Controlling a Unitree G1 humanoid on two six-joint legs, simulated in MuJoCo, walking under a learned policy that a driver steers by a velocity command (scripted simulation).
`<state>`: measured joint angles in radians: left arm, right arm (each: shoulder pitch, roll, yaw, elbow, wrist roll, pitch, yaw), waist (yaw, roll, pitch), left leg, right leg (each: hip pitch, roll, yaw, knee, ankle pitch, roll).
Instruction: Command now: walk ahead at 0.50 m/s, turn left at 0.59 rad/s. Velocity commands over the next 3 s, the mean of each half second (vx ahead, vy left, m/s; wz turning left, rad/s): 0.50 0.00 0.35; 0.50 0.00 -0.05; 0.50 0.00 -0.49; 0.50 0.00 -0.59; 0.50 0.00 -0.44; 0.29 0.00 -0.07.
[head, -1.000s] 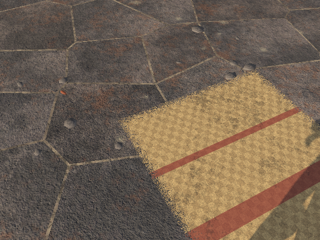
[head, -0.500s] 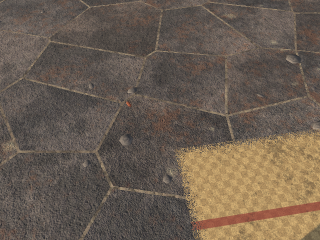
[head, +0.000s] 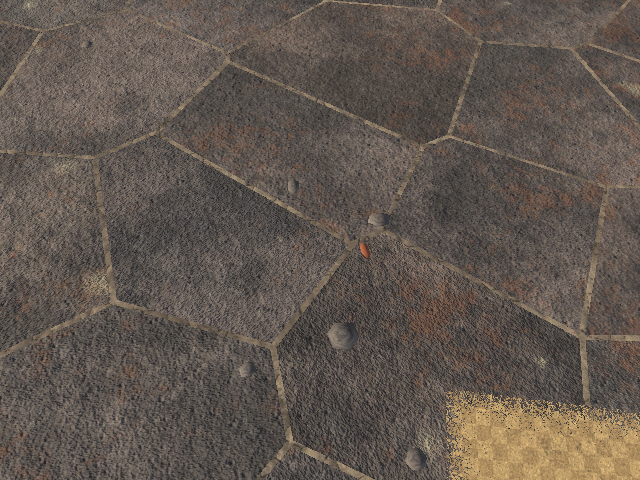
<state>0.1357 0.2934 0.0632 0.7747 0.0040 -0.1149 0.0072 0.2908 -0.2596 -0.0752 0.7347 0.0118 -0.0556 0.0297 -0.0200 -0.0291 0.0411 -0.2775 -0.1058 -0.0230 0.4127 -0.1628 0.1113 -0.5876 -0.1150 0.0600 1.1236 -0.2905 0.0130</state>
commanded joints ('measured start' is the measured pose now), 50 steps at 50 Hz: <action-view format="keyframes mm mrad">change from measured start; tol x32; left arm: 1 18 69 22 -66 16 12 7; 50 205 76 13 -3 -36 56 -7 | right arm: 1 -27 -154 -38 -81 3 -26 -22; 50 -78 -80 -3 -34 -24 -60 -8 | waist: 1 39 59 -80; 15 17 157 -73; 18 83 -286 -414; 22 48 -7 -41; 40 75 -62 0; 44 -59 332 -434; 50 19 143 -77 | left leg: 1 61 243 -259 -195 294 184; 16 186 203 -269 239 485 39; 19 -489 56 -198 912 -385 -64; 39 -332 155 9 108 121 -68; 42 91 118 34 42 113 -7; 44 709 539 -593 0 2 205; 50 156 368 -175 -233 57 88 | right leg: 1 -61 0 -5 -119 122 35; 14 74 106 -36 -650 232 -54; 18 980 -280 647 -766 72 -351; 24 458 -102 253 -937 174 -244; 39 617 -138 72 -897 401 -192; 42 538 -64 31 -600 667 -139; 45 -161 114 82 152 -289 -45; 50 -46 -18 46 48 13 -25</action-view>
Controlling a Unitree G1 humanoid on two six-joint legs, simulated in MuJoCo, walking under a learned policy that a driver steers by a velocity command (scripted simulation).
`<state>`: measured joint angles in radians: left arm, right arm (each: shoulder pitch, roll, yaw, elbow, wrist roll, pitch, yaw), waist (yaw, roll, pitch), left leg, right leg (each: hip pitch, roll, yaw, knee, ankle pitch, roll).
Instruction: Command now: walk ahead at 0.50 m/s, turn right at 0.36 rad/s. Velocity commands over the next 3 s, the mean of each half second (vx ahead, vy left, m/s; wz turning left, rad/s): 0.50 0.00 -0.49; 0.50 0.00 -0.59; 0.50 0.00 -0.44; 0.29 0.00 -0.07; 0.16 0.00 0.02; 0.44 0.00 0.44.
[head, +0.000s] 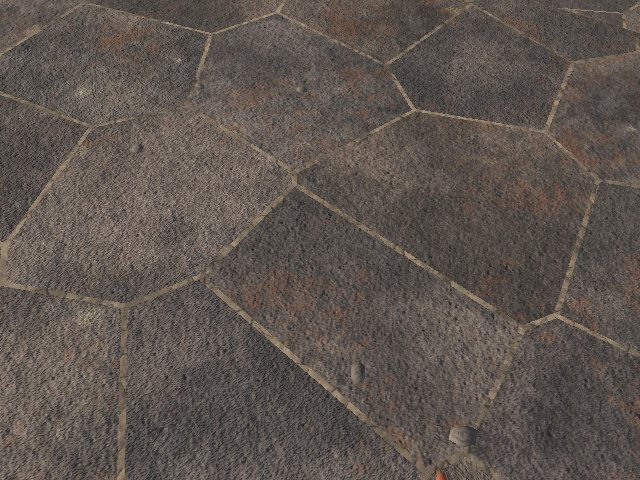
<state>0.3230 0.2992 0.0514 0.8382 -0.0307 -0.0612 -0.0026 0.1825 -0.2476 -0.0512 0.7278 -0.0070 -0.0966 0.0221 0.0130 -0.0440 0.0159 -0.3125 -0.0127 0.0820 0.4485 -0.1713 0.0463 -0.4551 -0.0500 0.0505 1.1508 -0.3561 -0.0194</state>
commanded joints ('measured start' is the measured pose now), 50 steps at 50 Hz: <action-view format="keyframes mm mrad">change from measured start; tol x32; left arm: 1 22 51 24 -67 -2 13 2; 15 -323 13 10 -235 9 18 -58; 22 118 273 105 -197 10 19 -28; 50 -45 127 50 -236 13 24 17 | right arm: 1 25 -97 -31 -16 -5 -27 -1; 50 36 -123 -34 -32 -3 -12 -9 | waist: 1 -3 145 -39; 16 -76 98 68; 22 76 -157 -415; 43 -27 -97 -48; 46 -43 462 -333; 50 -55 117 -28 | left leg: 1 162 274 -237 -290 112 158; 14 375 303 72 -271 316 108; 19 392 280 150 149 918 44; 22 -421 -35 -114 967 -445 -69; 23 -520 26 -181 978 -356 -46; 43 -9 12 -145 -3 111 -37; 46 648 450 -897 -127 -258 217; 50 274 299 -468 -198 -113 122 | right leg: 1 -173 -86 55 13 97 13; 19 91 100 -184 -546 170 -126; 22 891 -304 801 -808 85 -446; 29 276 -110 266 -916 479 -283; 42 310 -97 366 -758 254 -168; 46 -258 147 120 54 -261 -25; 50 -294 -22 103 97 10 4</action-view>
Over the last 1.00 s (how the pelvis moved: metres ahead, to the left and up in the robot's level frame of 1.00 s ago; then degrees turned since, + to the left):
0.53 0.06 0.00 6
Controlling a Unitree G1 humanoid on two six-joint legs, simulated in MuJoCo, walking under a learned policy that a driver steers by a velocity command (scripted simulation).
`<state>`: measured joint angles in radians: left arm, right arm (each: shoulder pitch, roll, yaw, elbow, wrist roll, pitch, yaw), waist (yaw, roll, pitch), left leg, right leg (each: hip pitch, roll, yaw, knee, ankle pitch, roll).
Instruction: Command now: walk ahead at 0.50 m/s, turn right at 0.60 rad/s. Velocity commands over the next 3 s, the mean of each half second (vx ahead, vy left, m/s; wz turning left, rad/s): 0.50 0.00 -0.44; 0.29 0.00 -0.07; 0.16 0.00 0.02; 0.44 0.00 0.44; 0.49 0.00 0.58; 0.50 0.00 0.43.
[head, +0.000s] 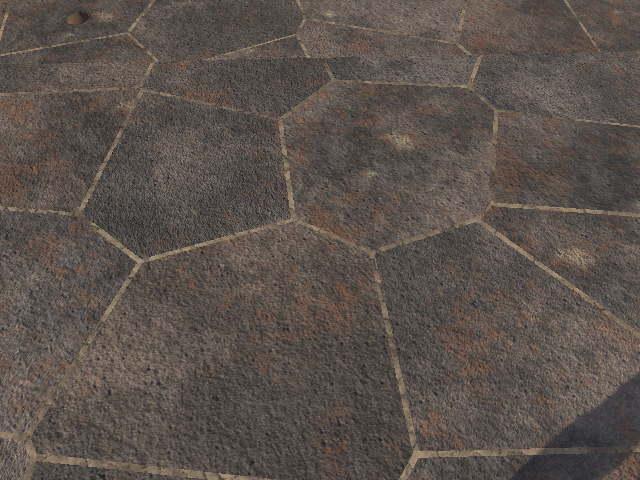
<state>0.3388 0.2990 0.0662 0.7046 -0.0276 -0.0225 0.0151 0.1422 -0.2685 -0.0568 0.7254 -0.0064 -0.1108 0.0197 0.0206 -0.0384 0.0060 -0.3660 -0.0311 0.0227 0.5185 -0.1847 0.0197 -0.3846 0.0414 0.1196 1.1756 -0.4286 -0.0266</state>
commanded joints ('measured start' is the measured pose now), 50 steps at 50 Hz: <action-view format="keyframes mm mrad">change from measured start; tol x32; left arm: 1 -54 109 35 -105 3 -10 -8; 50 -28 96 11 84 17 43 16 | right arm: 1 67 -97 -25 -24 -8 1 -10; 50 -38 -93 13 55 -3 61 6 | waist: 1 -45 139 -7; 17 -89 108 81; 22 33 -229 -356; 50 -18 121 -138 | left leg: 1 276 291 -332 -290 -38 138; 16 403 317 56 -339 331 141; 20 360 274 148 72 811 78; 22 -254 44 68 714 -380 -15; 24 -407 99 -86 824 -324 6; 43 -12 57 -35 -57 267 21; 46 565 397 -382 -2 1022 293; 50 226 322 -361 -192 238 224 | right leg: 1 -319 -136 25 44 109 11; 17 -236 -84 -146 -564 303 -38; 20 224 14 -204 -674 341 -113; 22 797 -396 540 -744 224 -335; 30 235 -259 121 -995 511 -250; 43 332 -214 -31 -749 767 -113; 47 -41 -9 -13 -109 -288 68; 50 -95 -91 -22 -141 -183 84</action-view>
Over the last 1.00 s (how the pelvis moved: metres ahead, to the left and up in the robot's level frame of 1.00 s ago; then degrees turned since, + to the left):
0.54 -0.12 -0.01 -34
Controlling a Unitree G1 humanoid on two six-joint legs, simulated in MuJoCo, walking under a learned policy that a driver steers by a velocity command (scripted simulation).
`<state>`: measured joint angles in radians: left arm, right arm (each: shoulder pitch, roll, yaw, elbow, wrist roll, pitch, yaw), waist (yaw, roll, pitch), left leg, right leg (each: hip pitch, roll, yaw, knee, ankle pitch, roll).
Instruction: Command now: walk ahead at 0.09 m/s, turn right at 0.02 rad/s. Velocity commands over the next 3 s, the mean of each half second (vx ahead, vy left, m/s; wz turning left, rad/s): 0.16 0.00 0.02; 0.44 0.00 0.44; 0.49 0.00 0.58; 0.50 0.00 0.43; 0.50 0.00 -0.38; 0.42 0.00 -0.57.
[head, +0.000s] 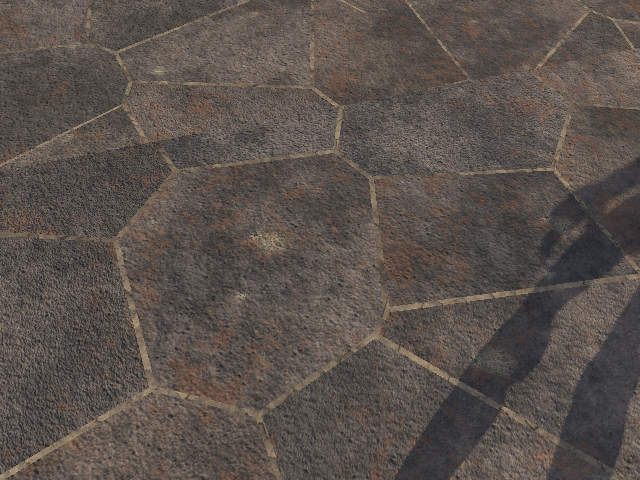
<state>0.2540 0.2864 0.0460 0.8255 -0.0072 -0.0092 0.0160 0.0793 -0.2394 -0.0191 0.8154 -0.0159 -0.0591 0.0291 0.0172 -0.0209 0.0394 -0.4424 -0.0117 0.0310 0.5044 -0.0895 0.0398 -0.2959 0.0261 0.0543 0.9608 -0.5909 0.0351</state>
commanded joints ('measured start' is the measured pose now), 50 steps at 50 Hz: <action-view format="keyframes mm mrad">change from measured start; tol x32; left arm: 1 54 97 31 -36 0 47 23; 50 -111 63 31 -25 17 -107 -25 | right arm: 1 -21 -127 -27 -40 -2 17 -8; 50 246 -145 -79 -37 45 5 -47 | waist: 1 6 141 -140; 50 -5 -105 -35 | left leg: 1 210 268 -335 -219 1 173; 9 10 121 -157 -214 -453 15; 18 -37 -3 13 192 -271 21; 23 294 -1 6 -13 -175 73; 26 641 356 -756 -307 -275 315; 40 239 194 -356 -296 -76 136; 44 135 76 -295 139 -28 56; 46 -304 -36 -174 706 -517 -8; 50 -250 128 -158 690 -236 0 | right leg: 1 -125 -91 34 -19 24 25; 8 202 -68 -32 -472 413 -37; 19 81 -320 326 -748 -24 -226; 28 -571 -81 34 221 177 -68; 42 10 -42 5 -480 554 -18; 45 646 -381 458 -570 242 -203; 46 644 -467 776 -720 -34 -275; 50 227 -301 261 -770 284 -175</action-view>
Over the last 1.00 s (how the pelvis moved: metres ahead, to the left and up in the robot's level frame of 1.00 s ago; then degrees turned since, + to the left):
0.47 -0.09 0.00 -15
